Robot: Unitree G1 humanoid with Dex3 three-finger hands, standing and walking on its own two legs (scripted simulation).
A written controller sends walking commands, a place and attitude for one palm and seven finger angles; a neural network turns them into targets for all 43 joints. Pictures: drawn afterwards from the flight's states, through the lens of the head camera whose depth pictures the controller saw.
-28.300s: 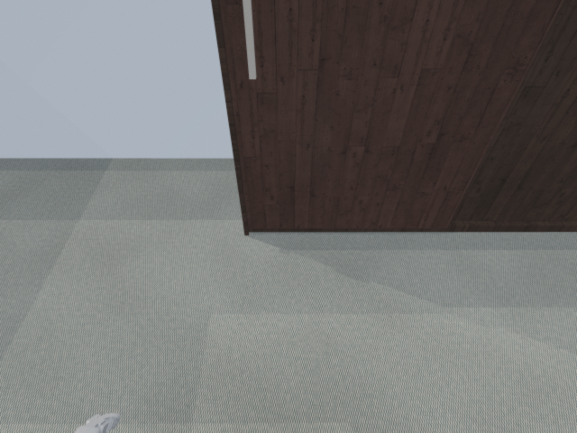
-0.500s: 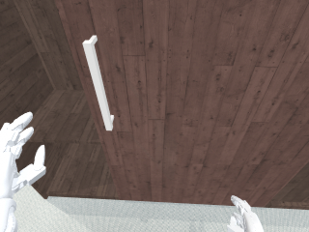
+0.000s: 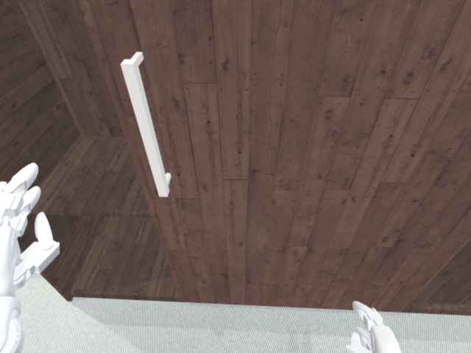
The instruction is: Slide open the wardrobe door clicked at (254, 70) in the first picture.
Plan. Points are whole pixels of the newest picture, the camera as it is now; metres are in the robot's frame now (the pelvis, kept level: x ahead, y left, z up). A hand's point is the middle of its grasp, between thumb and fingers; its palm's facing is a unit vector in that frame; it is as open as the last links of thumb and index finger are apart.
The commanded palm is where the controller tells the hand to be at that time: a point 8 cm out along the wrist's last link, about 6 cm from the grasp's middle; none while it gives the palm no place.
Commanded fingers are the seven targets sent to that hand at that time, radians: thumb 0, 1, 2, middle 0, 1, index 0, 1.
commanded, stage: step back with the hand held close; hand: left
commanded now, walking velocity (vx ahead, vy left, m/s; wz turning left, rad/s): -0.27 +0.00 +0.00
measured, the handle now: (152, 133) +0.46 +0.23 +0.15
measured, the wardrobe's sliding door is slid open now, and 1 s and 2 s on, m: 0.49 0.49 0.49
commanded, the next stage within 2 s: stop stepping back and stand still in 1.08 s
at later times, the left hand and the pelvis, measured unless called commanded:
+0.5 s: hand (4, 284) +0.14 +0.30 +0.15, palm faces +0.43 -0.78 -0.46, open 7.4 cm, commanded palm +0.08 +0.33 +0.17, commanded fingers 0.00 0.90 0.90 -0.20 -0.30 -0.20 -0.30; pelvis -0.06 +0.03 -0.01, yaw +0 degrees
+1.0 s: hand out of the picture +0.05 +0.35 +0.17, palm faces +0.50 -0.77 -0.40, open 7.4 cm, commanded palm -0.02 +0.36 +0.17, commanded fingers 0.00 0.90 0.90 -0.20 -0.30 -0.20 -0.30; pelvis -0.15 +0.06 -0.01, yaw +2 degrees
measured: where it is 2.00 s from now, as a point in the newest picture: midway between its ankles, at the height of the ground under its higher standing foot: outside the picture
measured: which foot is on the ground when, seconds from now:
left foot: down 0.00-1.00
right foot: down 0.00-0.82, up 0.84-1.00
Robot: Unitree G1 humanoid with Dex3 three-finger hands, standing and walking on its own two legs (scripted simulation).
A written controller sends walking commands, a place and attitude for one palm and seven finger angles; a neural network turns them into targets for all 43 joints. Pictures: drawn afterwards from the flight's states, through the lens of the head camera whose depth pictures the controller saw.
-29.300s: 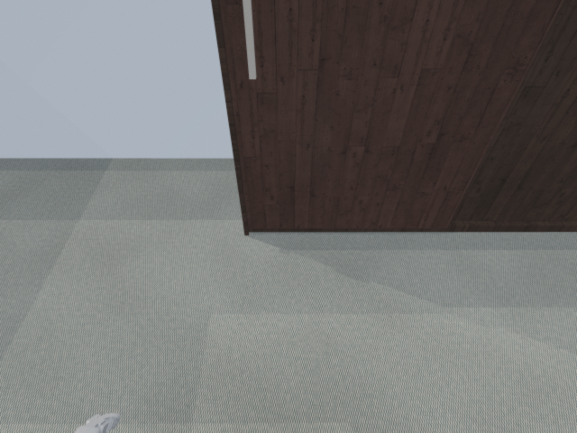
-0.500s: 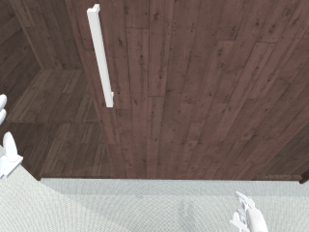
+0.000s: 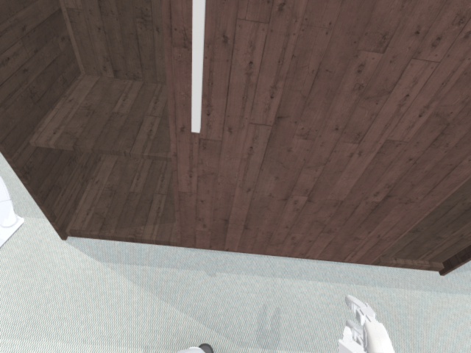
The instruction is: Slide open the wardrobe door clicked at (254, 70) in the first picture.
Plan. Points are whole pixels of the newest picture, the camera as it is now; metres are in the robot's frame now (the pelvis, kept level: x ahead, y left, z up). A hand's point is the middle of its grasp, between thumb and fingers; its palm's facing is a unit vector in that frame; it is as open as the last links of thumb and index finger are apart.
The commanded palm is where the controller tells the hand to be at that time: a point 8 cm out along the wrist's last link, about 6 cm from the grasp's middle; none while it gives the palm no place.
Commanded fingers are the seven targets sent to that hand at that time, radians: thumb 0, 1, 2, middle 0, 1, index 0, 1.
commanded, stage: step back with the hand held close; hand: left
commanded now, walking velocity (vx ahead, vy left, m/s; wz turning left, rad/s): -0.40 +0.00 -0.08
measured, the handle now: (198, 67) +0.61 +0.15 +0.16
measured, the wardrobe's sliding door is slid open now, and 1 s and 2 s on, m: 0.49 0.49 0.49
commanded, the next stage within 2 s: stop stepping back and stand still in 0.08 s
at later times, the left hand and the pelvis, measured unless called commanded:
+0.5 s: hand out of the picture +0.09 +0.28 +0.16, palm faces +0.24 -0.86 -0.46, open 7.4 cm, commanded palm +0.04 +0.33 +0.18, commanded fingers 0.00 0.90 0.90 -0.20 -0.30 -0.20 -0.30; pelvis -0.14 +0.05 -0.01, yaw -8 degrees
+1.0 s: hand out of the picture +0.03 +0.33 +0.17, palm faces +0.32 -0.80 -0.51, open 7.4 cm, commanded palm -0.03 +0.38 +0.18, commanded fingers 0.00 0.90 0.90 -0.20 -0.30 -0.20 -0.30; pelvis -0.19 +0.10 -0.01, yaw -5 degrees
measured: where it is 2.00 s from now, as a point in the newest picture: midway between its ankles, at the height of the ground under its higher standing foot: outside the picture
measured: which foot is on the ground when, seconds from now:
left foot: down 0.00-0.18, up 0.20-0.26, down 0.28-0.44, up 0.46-0.66, down 0.68-1.00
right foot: up 0.00-0.16, down 0.18-0.28, up 0.30-0.46, down 0.48-0.64, up 0.66-0.94, down 0.96-1.00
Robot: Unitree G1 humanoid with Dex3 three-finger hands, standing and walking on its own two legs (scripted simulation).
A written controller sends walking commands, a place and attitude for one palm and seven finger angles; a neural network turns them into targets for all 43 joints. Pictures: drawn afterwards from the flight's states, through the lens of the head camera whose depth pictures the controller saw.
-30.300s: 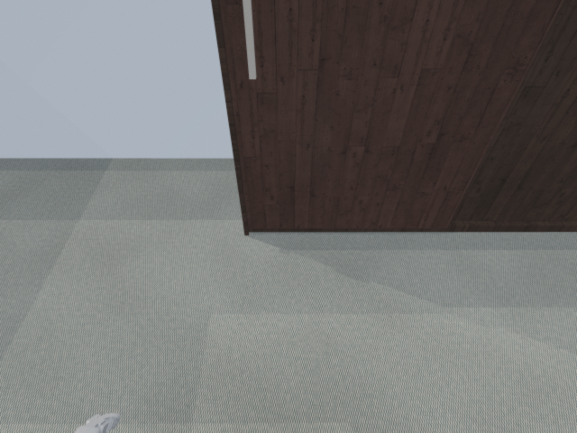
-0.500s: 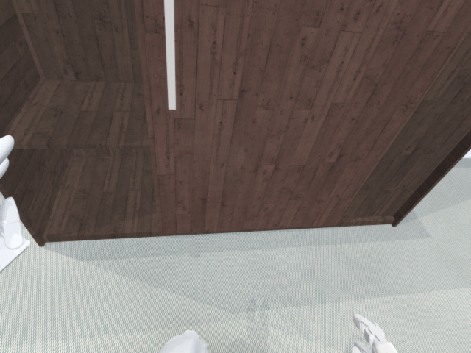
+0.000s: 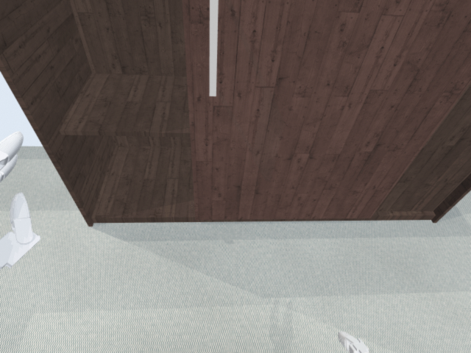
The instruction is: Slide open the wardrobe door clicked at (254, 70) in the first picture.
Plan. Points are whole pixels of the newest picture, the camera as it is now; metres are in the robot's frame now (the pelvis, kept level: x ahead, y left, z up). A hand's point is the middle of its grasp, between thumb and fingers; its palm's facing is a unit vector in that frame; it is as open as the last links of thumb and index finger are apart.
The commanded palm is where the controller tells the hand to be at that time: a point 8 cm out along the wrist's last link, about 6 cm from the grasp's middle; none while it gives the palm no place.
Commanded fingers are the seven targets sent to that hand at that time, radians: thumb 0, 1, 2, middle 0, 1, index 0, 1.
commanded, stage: stop stepping back and stand still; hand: left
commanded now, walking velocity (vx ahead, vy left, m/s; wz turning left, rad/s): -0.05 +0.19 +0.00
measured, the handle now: (213, 37) +0.80 +0.13 +0.18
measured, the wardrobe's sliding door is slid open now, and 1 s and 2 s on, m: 0.49 0.49 0.49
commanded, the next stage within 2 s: let the arm hang, fingers relaxed in 0.80 s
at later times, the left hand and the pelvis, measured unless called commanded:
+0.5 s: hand (41, 184) +0.26 +0.28 +0.19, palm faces +0.38 -0.72 -0.58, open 7.4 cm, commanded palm +0.20 +0.32 +0.19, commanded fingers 0.00 0.90 0.90 -0.20 -0.30 -0.20 -0.30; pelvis +0.06 +0.02 +0.01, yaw +0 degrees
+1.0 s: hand (58, 224) +0.28 +0.31 +0.07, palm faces +0.20 -0.83 -0.52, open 7.4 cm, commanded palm none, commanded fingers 0.00 0.90 0.90 -0.20 -0.30 -0.20 -0.30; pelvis +0.05 +0.05 +0.01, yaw +0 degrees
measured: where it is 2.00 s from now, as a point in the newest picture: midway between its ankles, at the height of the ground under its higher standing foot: outside the picture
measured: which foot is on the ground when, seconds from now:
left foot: down 0.00-1.00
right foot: down 0.00-0.18, up 0.20-0.40, down 0.42-1.00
